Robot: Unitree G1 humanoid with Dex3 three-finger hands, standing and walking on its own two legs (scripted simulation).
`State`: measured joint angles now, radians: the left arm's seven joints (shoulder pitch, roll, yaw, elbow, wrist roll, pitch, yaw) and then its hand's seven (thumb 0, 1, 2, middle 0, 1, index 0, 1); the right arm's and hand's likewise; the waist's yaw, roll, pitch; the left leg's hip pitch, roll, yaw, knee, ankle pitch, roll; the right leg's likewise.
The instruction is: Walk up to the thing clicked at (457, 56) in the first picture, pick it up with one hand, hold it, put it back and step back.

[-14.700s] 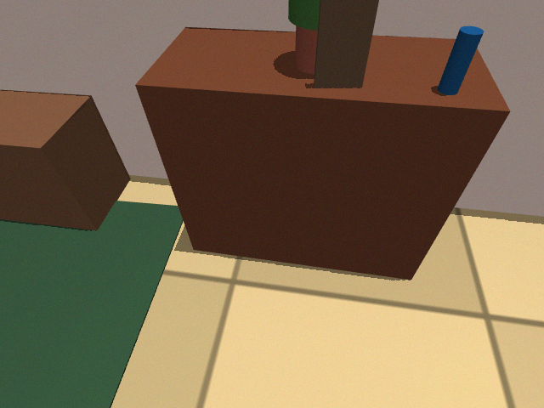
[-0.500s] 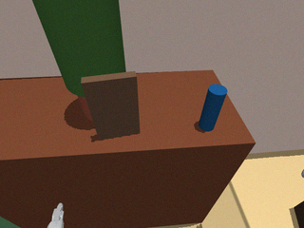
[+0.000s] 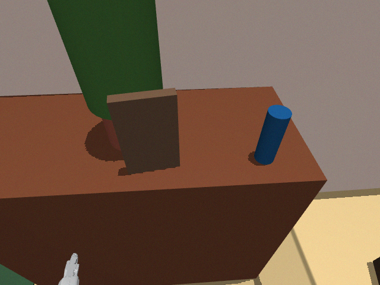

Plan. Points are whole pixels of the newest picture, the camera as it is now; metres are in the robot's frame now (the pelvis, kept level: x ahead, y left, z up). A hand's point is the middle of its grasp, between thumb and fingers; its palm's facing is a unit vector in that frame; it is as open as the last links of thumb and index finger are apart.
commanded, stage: go down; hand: right
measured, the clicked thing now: (271, 136) +0.43 -0.17 +0.10
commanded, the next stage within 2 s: approach in 1.58 s
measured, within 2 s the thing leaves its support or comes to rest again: neither
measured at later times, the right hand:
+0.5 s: hand out of the picture +0.31 -0.37 +0.19, palm faces +0.14 +0.99 -0.01, open 17.7 cm
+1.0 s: hand out of the picture +0.31 -0.37 +0.19, palm faces +0.15 +0.99 -0.02, open 17.7 cm
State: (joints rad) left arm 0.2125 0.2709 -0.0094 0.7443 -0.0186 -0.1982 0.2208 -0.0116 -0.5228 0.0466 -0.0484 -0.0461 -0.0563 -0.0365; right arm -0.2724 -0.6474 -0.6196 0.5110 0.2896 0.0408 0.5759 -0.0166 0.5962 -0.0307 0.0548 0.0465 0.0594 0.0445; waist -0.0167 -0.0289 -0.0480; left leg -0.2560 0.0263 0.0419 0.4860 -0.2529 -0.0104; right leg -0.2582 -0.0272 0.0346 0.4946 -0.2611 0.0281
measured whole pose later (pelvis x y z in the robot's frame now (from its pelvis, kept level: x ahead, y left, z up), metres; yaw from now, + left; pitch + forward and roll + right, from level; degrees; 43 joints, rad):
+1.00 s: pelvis +0.00 -0.01 +0.00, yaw +0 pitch +3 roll +1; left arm 0.24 0.27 -0.05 0.67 -0.03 -0.22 0.25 -0.01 -0.52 0.05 -0.05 -0.04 -0.05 -0.03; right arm -0.39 -0.76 -0.64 0.72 0.29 0.09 0.64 -0.02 0.60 -0.02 0.05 0.04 0.05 0.04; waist 0.00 -0.02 -0.07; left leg -0.30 0.02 0.04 0.50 -0.26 -0.02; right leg -0.31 -0.03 0.04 0.53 -0.28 0.02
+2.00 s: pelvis +0.00 +0.00 +0.00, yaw +0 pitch +4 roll +0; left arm 0.25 0.26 -0.05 0.68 -0.01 -0.24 0.23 -0.01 -0.54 0.05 -0.05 -0.04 -0.05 -0.04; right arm -0.44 -0.64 -0.52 0.71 0.28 0.08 0.59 -0.01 0.58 -0.01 0.07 0.03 0.06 0.03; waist -0.01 -0.03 -0.06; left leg -0.34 0.03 0.04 0.54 -0.27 -0.02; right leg -0.34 -0.02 0.03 0.56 -0.28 0.02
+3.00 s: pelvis -0.02 +0.00 -0.01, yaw +2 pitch +4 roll +0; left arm 0.24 0.20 0.06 0.54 -0.01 -0.10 0.09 -0.01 -0.54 0.05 -0.06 -0.06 -0.06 -0.05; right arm -0.32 -0.22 -0.24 0.49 0.17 -0.16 0.05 -0.02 0.51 -0.06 0.14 0.10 0.14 0.10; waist 0.04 0.00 -0.05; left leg -0.42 0.02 0.00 0.65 -0.30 -0.01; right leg -0.40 -0.03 0.00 0.65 -0.31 0.03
